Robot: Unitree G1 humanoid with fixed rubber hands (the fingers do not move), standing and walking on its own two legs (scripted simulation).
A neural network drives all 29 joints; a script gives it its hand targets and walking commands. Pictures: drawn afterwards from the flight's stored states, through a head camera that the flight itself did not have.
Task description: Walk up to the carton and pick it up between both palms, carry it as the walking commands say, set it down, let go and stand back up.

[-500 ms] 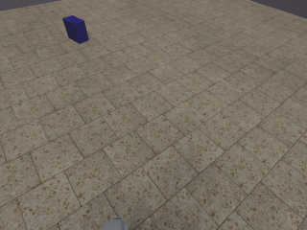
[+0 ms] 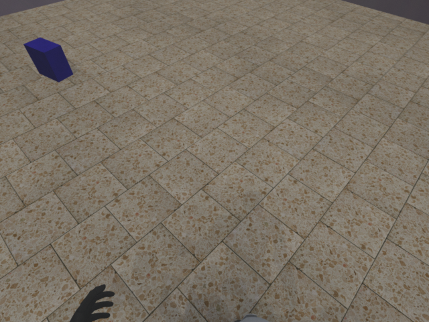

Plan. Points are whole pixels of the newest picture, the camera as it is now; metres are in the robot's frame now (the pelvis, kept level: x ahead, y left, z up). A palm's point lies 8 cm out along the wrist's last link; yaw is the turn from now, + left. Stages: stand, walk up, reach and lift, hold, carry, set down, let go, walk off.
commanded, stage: walk up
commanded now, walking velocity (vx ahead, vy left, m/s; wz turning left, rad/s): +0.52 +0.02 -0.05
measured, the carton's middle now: (49, 59) +2.22 +1.23 -0.64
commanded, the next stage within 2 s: none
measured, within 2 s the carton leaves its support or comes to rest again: neither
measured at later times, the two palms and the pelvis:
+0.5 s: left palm out of the picture +0.15 +0.19 -0.13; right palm (297, 210) +0.41 -0.25 -0.13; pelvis +0.25 -0.04 +0.00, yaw +2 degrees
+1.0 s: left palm (151, 125) +0.73 +0.16 -0.10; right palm (315, 203) +0.44 -0.32 -0.15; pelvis +0.53 -0.08 -0.02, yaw +3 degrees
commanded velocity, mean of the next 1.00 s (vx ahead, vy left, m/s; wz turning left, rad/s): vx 0.53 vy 0.01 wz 0.05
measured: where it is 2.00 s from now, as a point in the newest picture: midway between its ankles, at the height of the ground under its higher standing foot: (212, 176)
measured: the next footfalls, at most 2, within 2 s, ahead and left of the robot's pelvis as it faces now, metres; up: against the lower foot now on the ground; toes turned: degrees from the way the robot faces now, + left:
right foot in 0.04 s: +0.17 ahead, -0.12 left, +0.00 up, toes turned -8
left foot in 0.58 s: +0.44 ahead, +0.10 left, +0.00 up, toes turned +10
